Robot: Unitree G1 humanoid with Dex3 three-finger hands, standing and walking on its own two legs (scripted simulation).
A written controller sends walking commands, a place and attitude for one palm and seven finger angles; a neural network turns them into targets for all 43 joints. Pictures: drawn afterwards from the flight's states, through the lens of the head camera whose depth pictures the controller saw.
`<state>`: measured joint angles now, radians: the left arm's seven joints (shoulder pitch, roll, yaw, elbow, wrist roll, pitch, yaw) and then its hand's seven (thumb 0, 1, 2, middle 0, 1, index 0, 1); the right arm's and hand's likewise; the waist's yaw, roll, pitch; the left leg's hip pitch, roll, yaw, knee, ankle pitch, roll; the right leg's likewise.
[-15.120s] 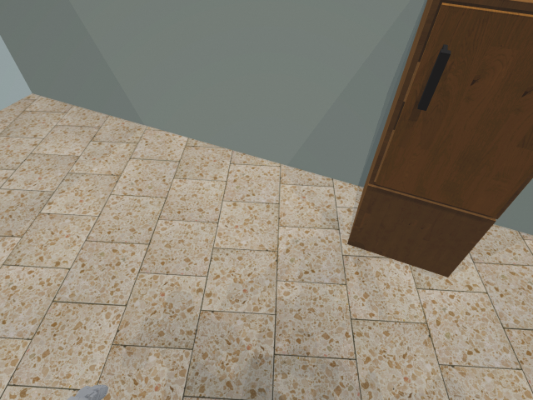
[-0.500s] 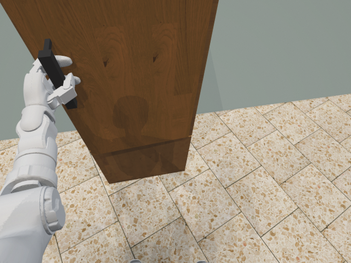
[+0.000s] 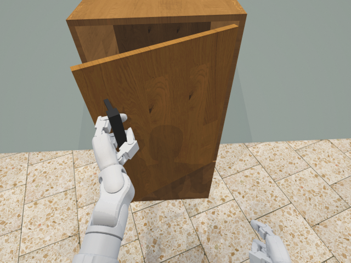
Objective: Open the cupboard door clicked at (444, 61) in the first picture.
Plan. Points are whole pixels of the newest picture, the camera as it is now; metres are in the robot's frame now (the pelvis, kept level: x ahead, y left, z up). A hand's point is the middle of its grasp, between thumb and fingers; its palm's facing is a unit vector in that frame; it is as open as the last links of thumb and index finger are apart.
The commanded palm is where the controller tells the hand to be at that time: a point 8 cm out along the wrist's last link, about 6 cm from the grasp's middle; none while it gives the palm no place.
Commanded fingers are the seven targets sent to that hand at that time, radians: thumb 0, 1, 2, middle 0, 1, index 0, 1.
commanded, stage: pull the door open along its arc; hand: left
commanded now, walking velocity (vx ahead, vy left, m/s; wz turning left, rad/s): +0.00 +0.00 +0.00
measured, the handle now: (117, 130) +0.39 +0.17 +0.10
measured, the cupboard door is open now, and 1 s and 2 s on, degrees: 27 41 46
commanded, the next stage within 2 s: open thumb and fingers to let go in 0.34 s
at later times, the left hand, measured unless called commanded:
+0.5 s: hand (161, 168) +0.29 +0.05 +0.11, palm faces +0.41 -0.91 -0.03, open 6.1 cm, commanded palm +0.24 +0.09 +0.10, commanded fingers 0.00 0.62 0.78 -0.38 -1.32 -0.38 -1.32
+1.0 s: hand (157, 164) +0.29 +0.06 +0.11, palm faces +0.41 -0.91 -0.04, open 13.1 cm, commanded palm +0.24 +0.08 +0.10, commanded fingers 0.00 -0.50 0.30 -0.24 -0.85 -0.24 -0.85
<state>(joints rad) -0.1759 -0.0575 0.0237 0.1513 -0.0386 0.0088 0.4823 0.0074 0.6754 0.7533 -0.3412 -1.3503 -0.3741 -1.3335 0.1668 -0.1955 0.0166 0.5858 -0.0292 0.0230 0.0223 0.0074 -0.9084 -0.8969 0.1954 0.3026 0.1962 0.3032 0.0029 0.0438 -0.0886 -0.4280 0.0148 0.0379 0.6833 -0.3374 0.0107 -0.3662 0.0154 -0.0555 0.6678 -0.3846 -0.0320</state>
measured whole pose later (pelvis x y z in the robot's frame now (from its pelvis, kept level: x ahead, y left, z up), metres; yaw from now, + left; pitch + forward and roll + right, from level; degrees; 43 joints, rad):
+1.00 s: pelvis -0.01 -0.02 +0.00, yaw +2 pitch +0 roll +0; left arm -0.03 -0.10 -0.26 0.01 0.06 0.11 0.63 0.01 -0.34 0.37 -0.31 -1.17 -0.31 -1.17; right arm 0.12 -0.16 0.02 0.64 -0.05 0.08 0.00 0.01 -0.91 -0.90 0.20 0.30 0.20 0.30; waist 0.02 0.05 -0.03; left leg -0.34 0.01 -0.01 0.66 -0.31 -0.01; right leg -0.26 0.01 -0.10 0.65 -0.38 -0.06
